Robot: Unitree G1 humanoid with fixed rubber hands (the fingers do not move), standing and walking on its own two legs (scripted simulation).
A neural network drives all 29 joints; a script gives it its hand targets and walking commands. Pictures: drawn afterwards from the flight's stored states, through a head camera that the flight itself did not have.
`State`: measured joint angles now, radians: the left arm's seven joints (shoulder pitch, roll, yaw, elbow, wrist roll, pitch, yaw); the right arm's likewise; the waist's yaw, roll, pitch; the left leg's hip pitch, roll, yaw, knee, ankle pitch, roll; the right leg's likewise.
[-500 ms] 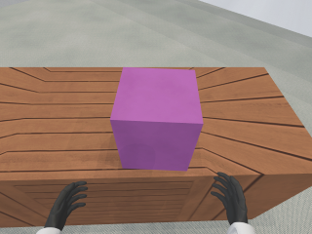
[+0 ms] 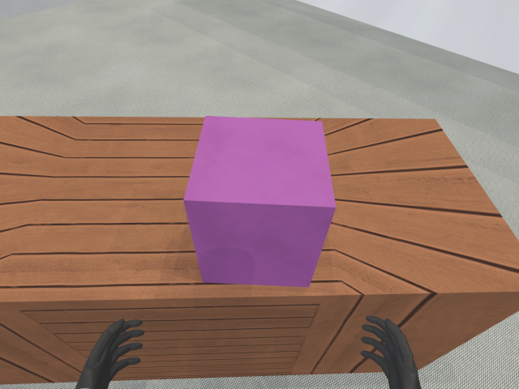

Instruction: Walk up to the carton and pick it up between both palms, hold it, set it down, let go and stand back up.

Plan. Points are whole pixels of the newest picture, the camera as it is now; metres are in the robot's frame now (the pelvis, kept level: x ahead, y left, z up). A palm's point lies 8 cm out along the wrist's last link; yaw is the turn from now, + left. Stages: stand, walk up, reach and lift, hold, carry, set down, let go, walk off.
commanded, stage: set down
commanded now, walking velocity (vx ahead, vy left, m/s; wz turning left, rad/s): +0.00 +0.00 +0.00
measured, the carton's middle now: (259, 205) +0.44 +0.01 +0.02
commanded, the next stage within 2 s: let go in 0.44 s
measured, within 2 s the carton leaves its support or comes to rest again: neither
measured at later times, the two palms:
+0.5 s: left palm (98, 387) +0.16 +0.25 -0.06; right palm (404, 381) +0.16 -0.21 -0.07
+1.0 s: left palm out of the picture +0.16 +0.25 -0.07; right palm out of the picture +0.15 -0.24 -0.09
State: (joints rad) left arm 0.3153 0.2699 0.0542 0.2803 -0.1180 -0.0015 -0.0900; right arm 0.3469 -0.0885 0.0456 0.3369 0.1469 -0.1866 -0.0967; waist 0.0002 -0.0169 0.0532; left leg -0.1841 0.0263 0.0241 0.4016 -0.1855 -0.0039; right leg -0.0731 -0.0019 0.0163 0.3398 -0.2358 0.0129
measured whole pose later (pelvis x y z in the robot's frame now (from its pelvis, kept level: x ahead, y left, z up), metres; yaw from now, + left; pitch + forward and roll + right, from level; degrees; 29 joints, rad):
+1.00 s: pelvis +0.00 +0.00 +0.00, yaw +0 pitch -2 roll -1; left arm 0.22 0.26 0.00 0.52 -0.07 0.06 0.01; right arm 0.17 -0.23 -0.02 0.75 0.04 -0.13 0.03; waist 0.00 0.02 0.04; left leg -0.18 0.03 0.02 0.40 -0.19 -0.01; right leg -0.07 0.00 0.02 0.34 -0.24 0.01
